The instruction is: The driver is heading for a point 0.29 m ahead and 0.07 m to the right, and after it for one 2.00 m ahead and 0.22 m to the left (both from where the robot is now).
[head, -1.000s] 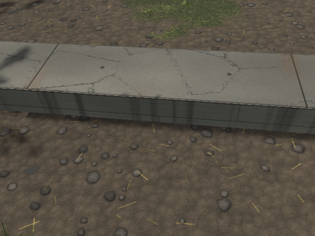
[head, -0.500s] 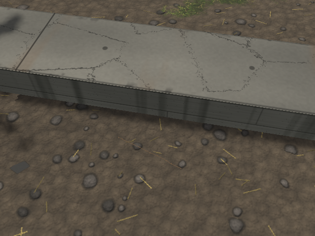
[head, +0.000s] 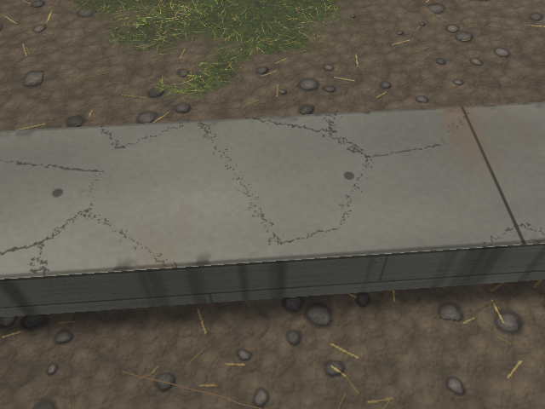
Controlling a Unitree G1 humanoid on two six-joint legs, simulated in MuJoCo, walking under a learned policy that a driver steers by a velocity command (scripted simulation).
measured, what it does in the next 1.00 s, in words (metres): walks ahead: left foot, then right foot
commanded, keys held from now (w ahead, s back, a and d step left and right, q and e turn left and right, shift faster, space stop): w+e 0.10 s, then e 0.12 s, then q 0.78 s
